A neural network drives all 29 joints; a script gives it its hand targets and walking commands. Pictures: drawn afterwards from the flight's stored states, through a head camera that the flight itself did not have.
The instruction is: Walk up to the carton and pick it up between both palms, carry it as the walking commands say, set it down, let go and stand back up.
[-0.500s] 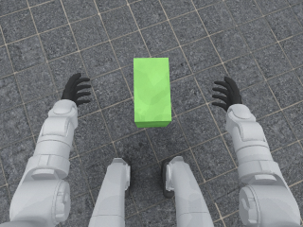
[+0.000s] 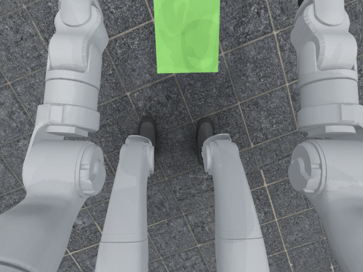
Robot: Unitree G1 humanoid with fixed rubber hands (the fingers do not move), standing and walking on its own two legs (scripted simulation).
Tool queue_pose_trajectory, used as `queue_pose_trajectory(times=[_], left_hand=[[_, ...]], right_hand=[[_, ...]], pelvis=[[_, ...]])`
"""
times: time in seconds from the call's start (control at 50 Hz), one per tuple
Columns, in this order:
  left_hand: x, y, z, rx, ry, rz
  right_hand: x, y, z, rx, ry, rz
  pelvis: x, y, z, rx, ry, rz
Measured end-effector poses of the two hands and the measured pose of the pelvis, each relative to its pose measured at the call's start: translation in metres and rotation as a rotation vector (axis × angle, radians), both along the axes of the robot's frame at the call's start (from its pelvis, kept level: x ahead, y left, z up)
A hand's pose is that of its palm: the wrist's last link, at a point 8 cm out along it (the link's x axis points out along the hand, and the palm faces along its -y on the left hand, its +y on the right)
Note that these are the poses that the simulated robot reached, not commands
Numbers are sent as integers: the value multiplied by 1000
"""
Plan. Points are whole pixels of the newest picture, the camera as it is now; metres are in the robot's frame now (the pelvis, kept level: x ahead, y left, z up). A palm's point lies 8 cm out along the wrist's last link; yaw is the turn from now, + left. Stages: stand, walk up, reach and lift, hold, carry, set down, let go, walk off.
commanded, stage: reach and lift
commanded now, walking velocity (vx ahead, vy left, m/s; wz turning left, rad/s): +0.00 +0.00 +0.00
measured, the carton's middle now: (185, 21) +0.56 -0.02 -0.53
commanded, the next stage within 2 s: none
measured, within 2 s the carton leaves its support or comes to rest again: neither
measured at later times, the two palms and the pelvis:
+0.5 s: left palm (114, 14) +0.52 +0.13 -0.28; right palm (273, 15) +0.52 -0.19 -0.27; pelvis -0.02 +0.01 -0.12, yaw +0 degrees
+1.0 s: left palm (128, 25) +0.53 +0.13 -0.41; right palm (248, 25) +0.52 -0.18 -0.41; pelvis -0.03 +0.01 -0.24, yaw +0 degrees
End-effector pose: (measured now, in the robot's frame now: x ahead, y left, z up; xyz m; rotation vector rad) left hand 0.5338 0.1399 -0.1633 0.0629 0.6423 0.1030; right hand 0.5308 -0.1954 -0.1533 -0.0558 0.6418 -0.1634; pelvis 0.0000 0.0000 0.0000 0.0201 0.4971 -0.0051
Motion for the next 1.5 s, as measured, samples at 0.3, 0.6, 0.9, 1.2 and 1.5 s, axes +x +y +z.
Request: queue_pose_trajectory(times=[0.3,0.6,0.9,1.2,1.5], left_hand=[[-4,1,-46,-4,22,-12],[-11,-5,-146,-1,34,18],[-3,-4,-218,-16,59,19],[-5,1,-306,13,109,-6],[6,7,-321,3,82,-29]], right_hand=[[-8,4,-57,24,14,-3],[-12,4,-148,11,24,-27],[-4,20,-228,36,48,-9],[-10,15,-317,36,86,3],[-6,17,-339,45,55,18]], pelvis=[[2,9,-42,-18,16,29],[-31,12,-151,-13,26,6],[-34,7,-224,-3,32,7],[-16,8,-280,3,59,6],[-7,11,-309,-3,27,20]])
